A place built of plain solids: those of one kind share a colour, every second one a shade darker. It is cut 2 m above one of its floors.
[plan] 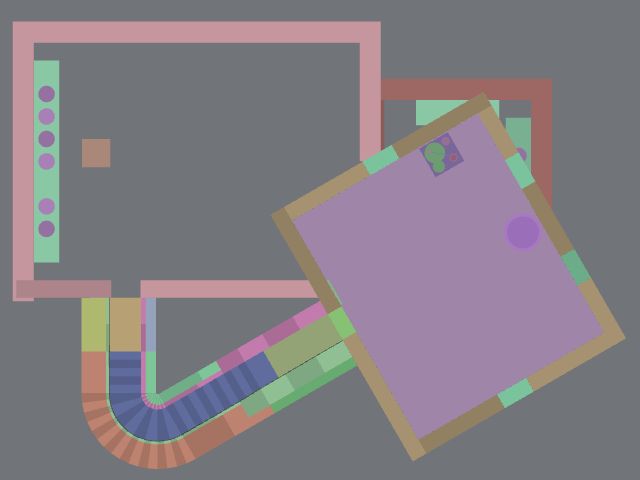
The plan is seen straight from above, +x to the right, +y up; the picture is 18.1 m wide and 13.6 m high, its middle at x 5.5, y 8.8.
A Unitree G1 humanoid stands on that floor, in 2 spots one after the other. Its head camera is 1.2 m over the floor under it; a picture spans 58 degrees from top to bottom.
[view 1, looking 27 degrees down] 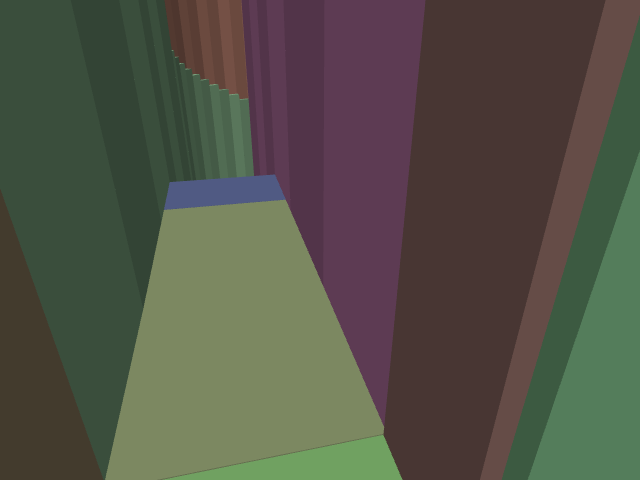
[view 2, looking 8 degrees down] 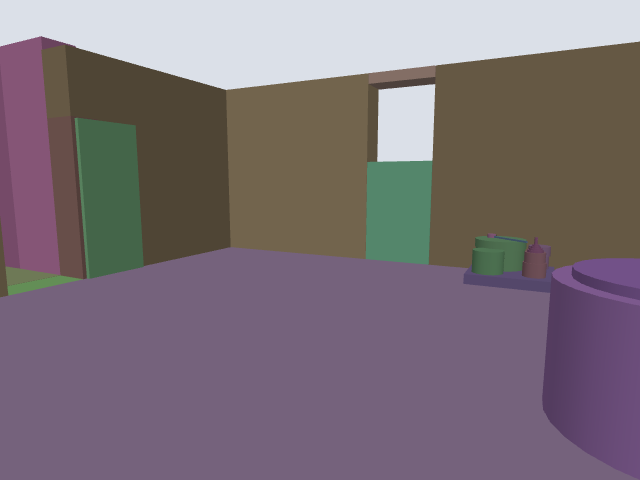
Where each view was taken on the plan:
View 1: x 6.70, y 6.78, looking -163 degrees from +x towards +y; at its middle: rock_right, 2.15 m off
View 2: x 11.97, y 6.53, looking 147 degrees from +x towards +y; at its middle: wall_yard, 6.88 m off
